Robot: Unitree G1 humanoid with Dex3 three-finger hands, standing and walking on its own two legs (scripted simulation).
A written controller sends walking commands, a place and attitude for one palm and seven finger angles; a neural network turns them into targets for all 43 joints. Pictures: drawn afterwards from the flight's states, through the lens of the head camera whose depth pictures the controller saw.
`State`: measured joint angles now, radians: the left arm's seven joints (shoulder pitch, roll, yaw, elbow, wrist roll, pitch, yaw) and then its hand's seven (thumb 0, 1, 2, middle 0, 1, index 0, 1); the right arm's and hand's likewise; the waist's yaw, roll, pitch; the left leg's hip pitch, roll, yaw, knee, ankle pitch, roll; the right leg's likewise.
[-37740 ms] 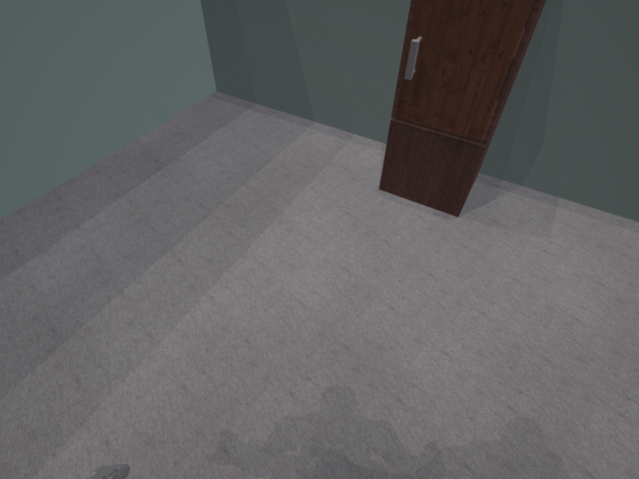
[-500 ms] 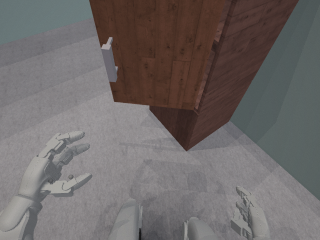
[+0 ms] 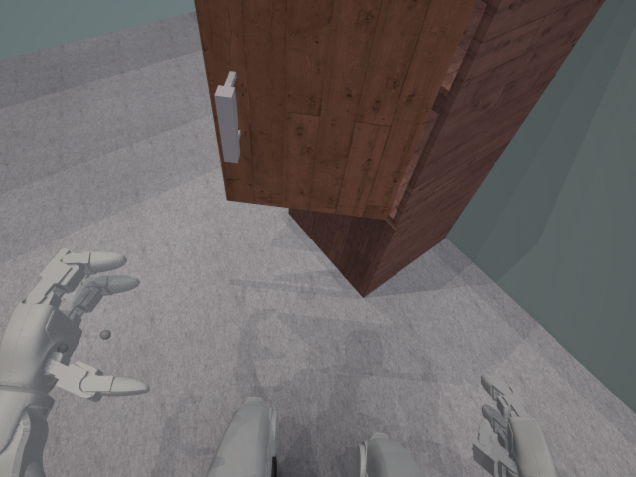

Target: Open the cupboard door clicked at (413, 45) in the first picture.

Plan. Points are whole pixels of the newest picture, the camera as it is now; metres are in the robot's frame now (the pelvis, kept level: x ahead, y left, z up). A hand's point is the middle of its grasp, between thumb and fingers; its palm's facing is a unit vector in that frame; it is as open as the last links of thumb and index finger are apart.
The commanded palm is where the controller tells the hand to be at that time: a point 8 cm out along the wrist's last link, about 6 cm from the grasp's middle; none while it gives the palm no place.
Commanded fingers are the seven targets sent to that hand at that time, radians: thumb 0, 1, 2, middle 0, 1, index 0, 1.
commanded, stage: raise the hand with hooked fingers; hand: left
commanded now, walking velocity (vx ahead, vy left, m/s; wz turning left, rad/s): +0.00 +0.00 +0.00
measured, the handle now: (231, 118) +0.63 +0.20 +0.03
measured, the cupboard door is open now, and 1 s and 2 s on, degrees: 47 47 47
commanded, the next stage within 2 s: move the hooked fingers beside the handle in 0.90 s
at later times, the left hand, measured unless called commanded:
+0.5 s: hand (103, 311) +0.28 +0.27 +0.03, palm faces -0.02 -1.00 -0.03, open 14.0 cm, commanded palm +0.26 +0.31 +0.04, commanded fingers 0.00 -0.50 0.30 -0.30 -1.20 -0.30 -1.20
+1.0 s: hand (122, 307) +0.29 +0.25 +0.04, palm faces -0.01 -1.00 -0.04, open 14.0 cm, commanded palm +0.27 +0.30 +0.04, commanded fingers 0.00 -0.50 0.30 -0.30 -1.20 -0.30 -1.20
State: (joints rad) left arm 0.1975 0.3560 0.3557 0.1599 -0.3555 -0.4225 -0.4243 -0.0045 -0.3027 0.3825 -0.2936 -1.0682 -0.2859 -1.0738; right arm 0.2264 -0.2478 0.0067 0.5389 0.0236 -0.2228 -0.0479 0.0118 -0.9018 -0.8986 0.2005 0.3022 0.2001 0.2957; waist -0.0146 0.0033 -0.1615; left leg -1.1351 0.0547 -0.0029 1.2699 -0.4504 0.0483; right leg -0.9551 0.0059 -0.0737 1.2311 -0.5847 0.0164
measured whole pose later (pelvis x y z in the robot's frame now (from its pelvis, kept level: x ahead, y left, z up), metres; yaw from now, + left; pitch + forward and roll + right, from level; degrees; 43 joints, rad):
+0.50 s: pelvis +0.00 -0.01 +0.00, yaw +0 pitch +19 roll -5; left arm 0.02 0.44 0.43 0.40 -0.37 -0.33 -0.56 -0.01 -0.50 0.30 -0.30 -1.20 -0.30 -1.20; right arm 0.27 -0.28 0.03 0.54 0.04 -0.18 -0.06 0.01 -0.90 -0.90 0.20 0.30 0.20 0.30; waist -0.02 0.02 -0.16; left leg -1.16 0.06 -0.02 1.28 -0.45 0.04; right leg -0.98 0.02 -0.08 1.24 -0.59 0.01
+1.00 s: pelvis +0.01 -0.02 -0.01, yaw +0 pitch +19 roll -4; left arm 0.02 0.41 0.43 0.39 -0.38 -0.38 -0.55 -0.01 -0.50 0.30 -0.31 -1.20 -0.30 -1.20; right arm 0.25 -0.27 0.03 0.53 0.04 -0.17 -0.05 0.01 -0.90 -0.90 0.20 0.30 0.20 0.30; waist -0.01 0.02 -0.18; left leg -1.16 0.07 -0.02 1.30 -0.47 0.01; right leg -0.99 0.03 -0.08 1.28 -0.61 -0.01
